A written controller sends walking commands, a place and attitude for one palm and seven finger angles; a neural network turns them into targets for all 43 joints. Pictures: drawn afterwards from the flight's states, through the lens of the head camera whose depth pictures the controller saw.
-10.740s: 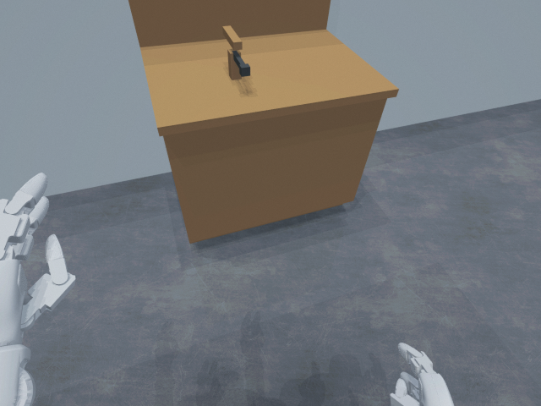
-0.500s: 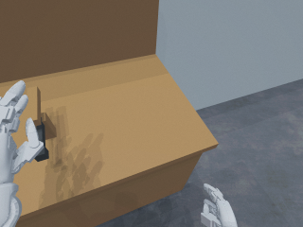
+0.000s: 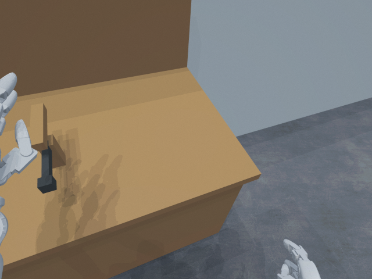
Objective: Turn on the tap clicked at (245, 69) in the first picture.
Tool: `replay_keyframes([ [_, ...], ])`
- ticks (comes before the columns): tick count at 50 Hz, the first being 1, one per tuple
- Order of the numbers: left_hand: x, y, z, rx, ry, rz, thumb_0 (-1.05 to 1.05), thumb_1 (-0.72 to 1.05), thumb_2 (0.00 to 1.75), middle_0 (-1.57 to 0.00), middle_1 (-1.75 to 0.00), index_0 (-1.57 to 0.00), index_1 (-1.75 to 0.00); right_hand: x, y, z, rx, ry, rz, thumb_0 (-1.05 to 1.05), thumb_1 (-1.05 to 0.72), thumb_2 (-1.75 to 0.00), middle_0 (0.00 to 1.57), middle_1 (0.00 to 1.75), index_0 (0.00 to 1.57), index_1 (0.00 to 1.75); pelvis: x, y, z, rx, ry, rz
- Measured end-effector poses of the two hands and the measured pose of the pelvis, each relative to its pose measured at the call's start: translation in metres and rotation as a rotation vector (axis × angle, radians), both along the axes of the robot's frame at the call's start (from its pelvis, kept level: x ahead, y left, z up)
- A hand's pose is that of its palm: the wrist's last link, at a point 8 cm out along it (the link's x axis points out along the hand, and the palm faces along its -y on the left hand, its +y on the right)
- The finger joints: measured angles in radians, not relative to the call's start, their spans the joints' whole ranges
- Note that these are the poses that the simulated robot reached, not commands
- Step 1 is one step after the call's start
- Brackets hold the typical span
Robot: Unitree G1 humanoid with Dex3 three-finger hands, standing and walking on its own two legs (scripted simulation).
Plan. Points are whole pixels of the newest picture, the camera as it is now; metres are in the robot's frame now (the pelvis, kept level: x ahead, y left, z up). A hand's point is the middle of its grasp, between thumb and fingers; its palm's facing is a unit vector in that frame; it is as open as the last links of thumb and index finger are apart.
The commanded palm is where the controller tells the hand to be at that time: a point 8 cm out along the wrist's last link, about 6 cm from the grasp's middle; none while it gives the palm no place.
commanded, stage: come to a stop and stand still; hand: left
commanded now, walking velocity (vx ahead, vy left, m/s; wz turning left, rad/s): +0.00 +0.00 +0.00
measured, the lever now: (47, 184) +0.28 +0.35 +0.01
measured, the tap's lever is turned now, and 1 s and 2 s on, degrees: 0 0 0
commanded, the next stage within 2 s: look again from close up in 0.66 s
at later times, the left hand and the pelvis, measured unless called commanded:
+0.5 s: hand (15, 146) +0.26 +0.32 +0.18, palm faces +0.38 -0.85 -0.37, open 7.4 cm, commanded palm +0.19 +0.35 +0.18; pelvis +0.03 +0.07 +0.00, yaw +0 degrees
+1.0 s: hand (22, 164) +0.23 +0.30 +0.16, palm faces +0.35 -0.85 -0.40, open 7.4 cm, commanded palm +0.18 +0.33 +0.18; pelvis +0.02 +0.05 +0.01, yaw +0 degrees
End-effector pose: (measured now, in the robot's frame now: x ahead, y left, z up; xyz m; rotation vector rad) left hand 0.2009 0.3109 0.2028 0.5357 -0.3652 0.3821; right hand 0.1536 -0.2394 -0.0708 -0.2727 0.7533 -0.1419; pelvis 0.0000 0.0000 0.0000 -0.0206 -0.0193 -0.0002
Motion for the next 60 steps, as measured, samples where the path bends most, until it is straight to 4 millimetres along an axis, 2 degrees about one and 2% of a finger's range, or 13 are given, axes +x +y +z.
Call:
replay_keyframes([
  [2, 0.009, 0.012, 0.009, 0.004, -0.052, 0.008, 0.01, 0.88, 0.89, -0.21, -0.3, -0.21, -0.31, 0.001, 0.007, 0.001, 0.017, -0.014, 0.003, 0.01, -0.9, -0.9, 0.2, 0.3, 0.2, 0.3, -0.001, 0.006, 0.0, -0.004, 0.007, -0.013],
  [4, 0.014, 0.012, 0.007, -0.015, -0.052, -0.016, 0.01, 0.88, 0.89, -0.21, -0.3, -0.21, -0.31, 0.002, 0.015, 0.003, 0.043, -0.031, -0.003, 0.01, -0.9, -0.9, 0.2, 0.3, 0.2, 0.3, 0.0, 0.015, 0.001, 0.003, 0.009, -0.025],
  [9, 0.01, -0.007, -0.024, -0.053, 0.12, -0.157, 0.01, 0.89, 0.89, -0.2, -0.3, -0.2, -0.3, 0.004, 0.039, 0.003, 0.077, -0.048, -0.029, 0.01, -0.9, -0.9, 0.2, 0.3, 0.2, 0.3, 0.009, 0.037, 0.003, 0.009, 0.019, -0.04],
  [13, 0.004, 0.01, -0.041, -0.051, 0.201, -0.159, 0.01, 0.88, 0.89, -0.21, -0.3, -0.21, -0.31, 0.01, 0.06, 0.003, 0.062, -0.017, -0.014, 0.01, -0.9, -0.9, 0.2, 0.3, 0.2, 0.3, 0.017, 0.046, 0.004, 0.006, 0.029, -0.026],
  [15, 0.005, 0.026, -0.04, -0.04, 0.181, -0.119, 0.01, 0.88, 0.89, -0.22, -0.3, -0.22, -0.31, 0.015, 0.07, 0.004, 0.049, -0.003, 0.014, 0.01, -0.9, -0.9, 0.2, 0.3, 0.2, 0.3, 0.019, 0.05, 0.004, 0.006, 0.033, -0.016],
  [19, 0.009, 0.049, -0.025, -0.036, 0.067, -0.049, 0.01, 0.88, 0.89, -0.22, -0.3, -0.22, -0.31, 0.033, 0.088, 0.006, 0.036, -0.006, 0.08, 0.01, -0.9, -0.9, 0.2, 0.3, 0.2, 0.3, 0.024, 0.058, 0.003, 0.002, 0.037, 0.0],
  [23, 0.014, 0.05, -0.014, -0.051, -0.014, -0.058, 0.01, 0.88, 0.89, -0.21, -0.3, -0.21, -0.31, 0.052, 0.102, 0.011, 0.046, -0.049, 0.117, 0.01, -0.9, -0.9, 0.2, 0.3, 0.21, 0.3, 0.029, 0.066, 0.003, 0.0, 0.039, 0.001],
  [28, 0.021, 0.042, -0.02, -0.057, 0.03, -0.108, 0.01, 0.89, 0.89, -0.21, -0.3, -0.21, -0.3, 0.066, 0.111, 0.018, 0.071, -0.101, 0.114, 0.01, -0.9, -0.9, 0.2, 0.3, 0.21, 0.3, 0.032, 0.072, 0.003, -0.001, 0.039, -0.003],
  [32, 0.02, 0.045, -0.027, -0.05, 0.097, -0.104, 0.01, 0.88, 0.89, -0.21, -0.3, -0.21, -0.31, 0.066, 0.11, 0.019, 0.075, -0.102, 0.099, 0.01, -0.9, -0.9, 0.2, 0.3, 0.21, 0.3, 0.031, 0.071, 0.004, -0.005, 0.04, -0.002],
  [37, 0.011, 0.047, -0.026, -0.046, 0.112, -0.078, 0.01, 0.88, 0.89, -0.21, -0.3, -0.21, -0.31, 0.054, 0.1, 0.015, 0.057, -0.065, 0.09, 0.01, -0.9, -0.9, 0.2, 0.3, 0.21, 0.3, 0.027, 0.067, 0.005, -0.008, 0.039, 0.004],
  [48, -0.004, 0.03, -0.024, -0.071, 0.1, -0.055, 0.01, 0.88, 0.89, -0.21, -0.3, -0.21, -0.31, 0.026, 0.071, 0.007, 0.042, -0.029, 0.038, 0.01, -0.9, -0.9, 0.2, 0.3, 0.21, 0.3, 0.019, 0.056, 0.006, -0.008, 0.025, 0.004],
  [60, -0.005, 0.014, -0.028, -0.082, 0.123, -0.079, 0.01, 0.88, 0.89, -0.21, -0.3, -0.21, -0.31, 0.016, 0.052, 0.01, 0.04, -0.052, 0.005, 0.01, -0.9, -0.9, 0.2, 0.3, 0.2, 0.3, 0.013, 0.044, 0.006, -0.009, 0.022, -0.004],
])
